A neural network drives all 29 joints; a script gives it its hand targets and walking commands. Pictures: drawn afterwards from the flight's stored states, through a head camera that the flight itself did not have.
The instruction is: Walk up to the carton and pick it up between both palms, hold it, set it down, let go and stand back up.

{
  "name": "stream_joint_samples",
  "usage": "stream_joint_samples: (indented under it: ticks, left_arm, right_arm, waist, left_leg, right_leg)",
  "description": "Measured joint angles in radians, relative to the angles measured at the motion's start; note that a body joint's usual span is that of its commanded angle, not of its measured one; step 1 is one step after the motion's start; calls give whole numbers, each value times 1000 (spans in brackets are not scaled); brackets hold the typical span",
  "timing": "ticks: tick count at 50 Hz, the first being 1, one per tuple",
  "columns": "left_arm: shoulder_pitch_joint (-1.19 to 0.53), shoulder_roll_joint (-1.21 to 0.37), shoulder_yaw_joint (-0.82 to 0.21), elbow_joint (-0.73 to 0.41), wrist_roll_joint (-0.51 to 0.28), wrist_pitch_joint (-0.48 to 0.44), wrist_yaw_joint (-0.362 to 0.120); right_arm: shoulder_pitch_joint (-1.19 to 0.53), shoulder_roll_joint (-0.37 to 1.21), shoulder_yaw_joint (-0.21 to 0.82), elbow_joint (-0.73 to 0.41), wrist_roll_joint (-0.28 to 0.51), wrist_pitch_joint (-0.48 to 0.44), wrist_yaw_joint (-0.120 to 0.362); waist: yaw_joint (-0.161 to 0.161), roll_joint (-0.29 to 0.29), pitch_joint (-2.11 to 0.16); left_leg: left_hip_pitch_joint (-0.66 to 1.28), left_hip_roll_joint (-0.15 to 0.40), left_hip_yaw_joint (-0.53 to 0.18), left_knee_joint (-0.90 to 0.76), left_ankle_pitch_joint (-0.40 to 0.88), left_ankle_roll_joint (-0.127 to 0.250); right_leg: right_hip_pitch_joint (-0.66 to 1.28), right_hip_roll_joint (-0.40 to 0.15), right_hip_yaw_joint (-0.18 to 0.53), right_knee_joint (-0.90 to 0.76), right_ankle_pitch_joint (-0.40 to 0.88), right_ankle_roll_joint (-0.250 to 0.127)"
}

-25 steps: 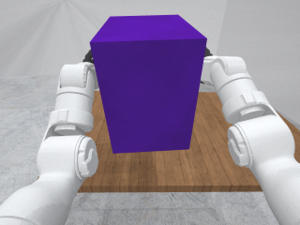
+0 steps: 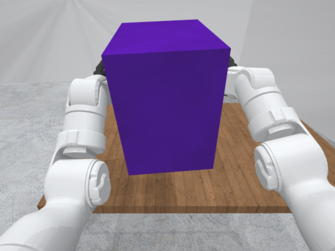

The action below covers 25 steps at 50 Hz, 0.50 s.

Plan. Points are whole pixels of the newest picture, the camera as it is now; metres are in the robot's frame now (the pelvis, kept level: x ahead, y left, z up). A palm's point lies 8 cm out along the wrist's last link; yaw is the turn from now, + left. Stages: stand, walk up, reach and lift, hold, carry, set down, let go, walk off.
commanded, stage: hold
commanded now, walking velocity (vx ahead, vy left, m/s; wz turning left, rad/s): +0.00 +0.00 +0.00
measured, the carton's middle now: (165, 92) +0.39 +0.01 +0.28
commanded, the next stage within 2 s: none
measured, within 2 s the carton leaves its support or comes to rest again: neither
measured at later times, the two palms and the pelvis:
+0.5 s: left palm (100, 80) +0.37 +0.15 +0.32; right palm (229, 76) +0.36 -0.13 +0.33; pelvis +0.00 +0.00 +0.00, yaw -1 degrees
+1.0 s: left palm (102, 87) +0.38 +0.15 +0.30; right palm (226, 80) +0.37 -0.13 +0.32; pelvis +0.00 +0.00 +0.00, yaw +0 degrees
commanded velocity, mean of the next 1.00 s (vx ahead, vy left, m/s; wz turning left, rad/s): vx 0.00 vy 0.00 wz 0.00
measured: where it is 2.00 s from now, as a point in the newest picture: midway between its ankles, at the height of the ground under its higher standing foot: outside the picture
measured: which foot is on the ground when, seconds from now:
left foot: down 0.00-1.00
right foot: down 0.00-1.00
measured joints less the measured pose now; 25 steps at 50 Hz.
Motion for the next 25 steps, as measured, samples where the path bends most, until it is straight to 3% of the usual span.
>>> stream_joint_samples:
  ticks: [5,15,25]
  left_arm:
    - [-14,2,-8,10,-3,-3,3]
    - [-93,18,11,135,-9,-40,4]
    - [-95,31,-15,136,-14,-48,6]
  right_arm:
    - [-25,-2,-23,26,-12,-5,6]
    - [-81,-9,-29,108,-39,-15,24]
    - [-60,-5,-13,92,-29,-35,31]
  waist:
    - [-9,4,-7]
    - [8,-1,-16]
    - [16,-4,-13]
  left_leg:
    - [-16,-3,-6,4,4,0]
    - [-26,0,9,-5,13,2]
    - [-19,4,7,-10,12,-2]
  right_leg:
    - [-14,-2,-5,5,2,1]
    - [-40,-1,9,19,3,0]
    - [-29,3,9,5,7,-2]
